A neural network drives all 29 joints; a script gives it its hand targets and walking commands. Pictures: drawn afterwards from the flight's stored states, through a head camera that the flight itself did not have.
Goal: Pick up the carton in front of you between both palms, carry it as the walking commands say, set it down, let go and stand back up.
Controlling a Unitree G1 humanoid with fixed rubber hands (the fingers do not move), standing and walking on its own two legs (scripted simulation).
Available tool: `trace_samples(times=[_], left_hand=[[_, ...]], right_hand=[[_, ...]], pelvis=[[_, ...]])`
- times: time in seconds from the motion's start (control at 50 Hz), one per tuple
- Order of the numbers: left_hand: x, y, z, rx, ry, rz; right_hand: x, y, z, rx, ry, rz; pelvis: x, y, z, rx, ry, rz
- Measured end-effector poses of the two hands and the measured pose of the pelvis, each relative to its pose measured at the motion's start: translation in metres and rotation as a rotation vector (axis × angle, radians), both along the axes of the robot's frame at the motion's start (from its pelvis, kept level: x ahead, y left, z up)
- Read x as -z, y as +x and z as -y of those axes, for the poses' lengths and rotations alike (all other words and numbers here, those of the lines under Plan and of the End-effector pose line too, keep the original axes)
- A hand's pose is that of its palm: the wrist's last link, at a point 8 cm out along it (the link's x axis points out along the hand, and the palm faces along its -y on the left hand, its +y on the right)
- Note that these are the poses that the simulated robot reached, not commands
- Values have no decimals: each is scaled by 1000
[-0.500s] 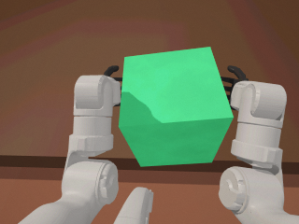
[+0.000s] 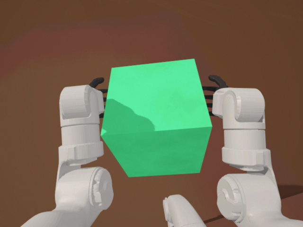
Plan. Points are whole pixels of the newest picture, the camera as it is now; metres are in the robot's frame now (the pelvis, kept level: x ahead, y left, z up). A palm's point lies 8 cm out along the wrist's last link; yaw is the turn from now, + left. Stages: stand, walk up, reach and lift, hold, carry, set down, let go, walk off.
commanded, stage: carry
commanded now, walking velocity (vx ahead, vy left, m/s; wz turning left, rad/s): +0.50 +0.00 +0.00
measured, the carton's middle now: (158, 123) +0.39 -0.04 +0.06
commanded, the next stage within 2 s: none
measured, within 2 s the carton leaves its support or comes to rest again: neither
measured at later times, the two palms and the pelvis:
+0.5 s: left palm out of the picture +0.69 +0.13 +0.30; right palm out of the picture +0.72 -0.16 +0.30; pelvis +0.32 -0.06 +0.15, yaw +2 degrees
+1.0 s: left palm out of the picture +0.97 +0.15 +0.33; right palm out of the picture +0.96 -0.14 +0.33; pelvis +0.60 +0.00 +0.19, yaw +1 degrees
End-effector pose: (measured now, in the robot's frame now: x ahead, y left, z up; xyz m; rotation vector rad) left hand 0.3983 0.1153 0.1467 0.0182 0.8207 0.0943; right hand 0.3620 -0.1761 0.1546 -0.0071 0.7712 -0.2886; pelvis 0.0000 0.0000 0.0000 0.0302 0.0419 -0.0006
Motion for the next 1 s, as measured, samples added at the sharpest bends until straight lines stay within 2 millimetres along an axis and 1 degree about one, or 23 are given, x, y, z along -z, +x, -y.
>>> trace_samples(times=[0.04, 0.1, 0.16, 0.2, 0.26, 0.3, 0.34, 0.38, 0.42, 0.46, 0.52, 0.58, 0.62, 0.66, 0.7, 0.76, 0.8, 0.86, 0.94, 1.0], left_hand=[[-23, 25, -3, -10, -14, 55], [-54, 64, -5, -26, -33, 123], [-78, 105, -7, -42, -21, 150], [-89, 134, -8, -55, -3, 143], [-96, 175, -13, -97, 22, 108], [-98, 195, -18, -148, 50, 73], [-101, 210, -21, -194, 75, 34], [-107, 223, -23, -221, 87, -3], [-119, 241, -22, -230, 89, -19], [-136, 263, -20, -232, 85, -11], [-169, 300, -17, -233, 81, 38], [-204, 338, -14, -225, 83, 99], [-223, 364, -14, -209, 84, 126], [-237, 390, -14, -185, 87, 136], [-246, 416, -15, -155, 92, 136], [-249, 456, -21, -112, 96, 129], [-243, 483, -27, -79, 92, 127], [-223, 514, -32, -52, 71, 68], [-197, 545, -36, -42, 64, -28], [-184, 570, -37, -51, 59, -52]], right_hand=[[-26, 27, -3, -4, -7, 54], [-60, 70, -5, -23, -35, 115], [-84, 117, -6, -50, -47, 129], [-93, 153, -7, -70, -45, 114], [-99, 209, -12, -123, -40, 72], [-98, 248, -17, -175, -20, 35], [-97, 279, -24, -226, 24, -4], [-98, 300, -26, -238, 57, -39], [-107, 319, -25, -235, 72, -53], [-123, 339, -23, -229, 77, -42], [-154, 373, -19, -223, 81, 8], [-186, 407, -17, -213, 79, 70], [-203, 428, -16, -203, 75, 95], [-217, 447, -15, -190, 66, 104], [-227, 467, -16, -177, 52, 102], [-234, 499, -22, -159, 28, 91], [-232, 519, -27, -145, 4, 84], [-216, 541, -33, -129, -28, 21], [-190, 567, -37, -122, -31, -78], [-179, 593, -39, -122, -26, -102]], pelvis=[[-10, 23, 2, -1, -14, -4], [-20, 63, 11, -9, -32, -6], [-30, 109, 21, -10, -66, -9], [-35, 141, 29, -9, -93, -25], [-45, 191, 45, -14, -105, -39], [-57, 222, 57, -12, -111, -15], [-73, 243, 63, -15, -103, -2], [-93, 263, 64, -19, -104, 9], [-112, 283, 64, -26, -103, 7], [-130, 302, 65, -36, -91, 4], [-153, 331, 63, -47, -65, -6], [-168, 364, 57, -46, -51, -25], [-175, 388, 51, -42, -47, -35], [-179, 414, 44, -37, -46, -41], [-181, 443, 35, -33, -46, -43], [-177, 488, 20, -23, -44, -35], [-168, 515, 10, -12, -38, -27], [-172, 543, 3, -7, -38, -23], [-185, 575, -1, -10, -46, -30], [-192, 600, 0, -13, -44, -38]])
